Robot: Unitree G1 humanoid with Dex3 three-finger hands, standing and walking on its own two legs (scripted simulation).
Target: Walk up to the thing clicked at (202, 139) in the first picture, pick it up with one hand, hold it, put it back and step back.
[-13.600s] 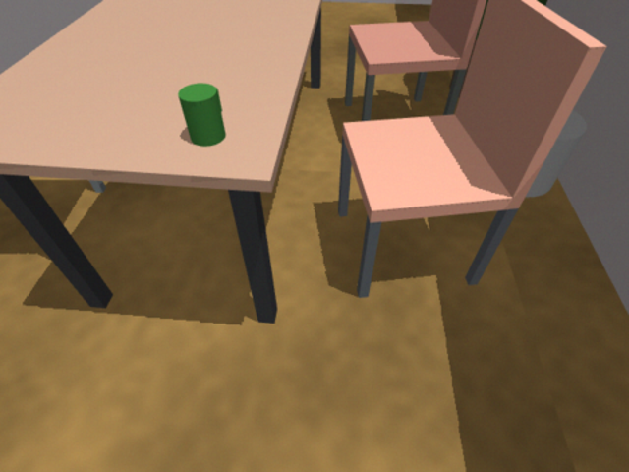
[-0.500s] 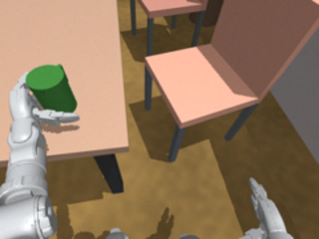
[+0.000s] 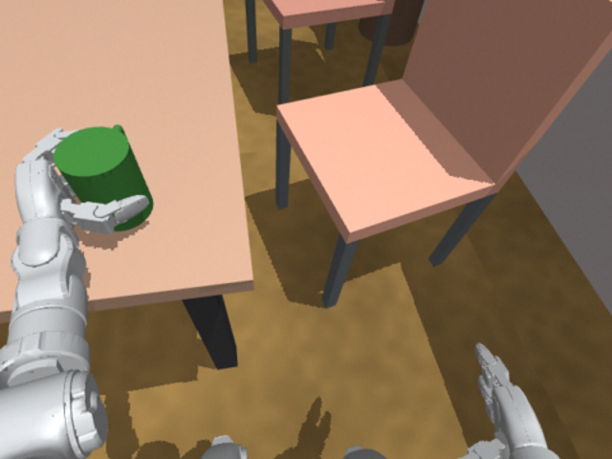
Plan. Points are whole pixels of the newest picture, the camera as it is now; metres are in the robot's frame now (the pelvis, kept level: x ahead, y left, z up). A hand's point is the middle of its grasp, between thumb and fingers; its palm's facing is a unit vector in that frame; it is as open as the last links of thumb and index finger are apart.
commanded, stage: settle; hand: left
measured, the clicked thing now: (113, 171) +0.48 +0.21 +0.09
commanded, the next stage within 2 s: lift in 0.84 s
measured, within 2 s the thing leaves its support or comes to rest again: leaves its support in 0.22 s
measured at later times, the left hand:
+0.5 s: hand (87, 155) +0.46 +0.22 +0.14, palm faces +0.25 -0.97 -0.04, open 11.1 cm
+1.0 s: hand (82, 151) +0.44 +0.21 +0.16, palm faces +0.25 -0.97 -0.03, open 11.2 cm
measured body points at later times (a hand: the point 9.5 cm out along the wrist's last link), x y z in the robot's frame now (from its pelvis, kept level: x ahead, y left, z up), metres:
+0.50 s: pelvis +0.01 -0.01 +0.01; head +0.06 +0.00 +0.46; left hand +0.44 +0.27 +0.14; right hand +0.16 -0.26 -0.04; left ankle +0.04 +0.13 -0.68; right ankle -0.04 -0.16 -0.68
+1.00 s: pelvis +0.00 -0.01 +0.02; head +0.03 -0.01 +0.47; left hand +0.42 +0.26 +0.17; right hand +0.15 -0.28 -0.04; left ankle +0.04 +0.13 -0.68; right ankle -0.04 -0.16 -0.68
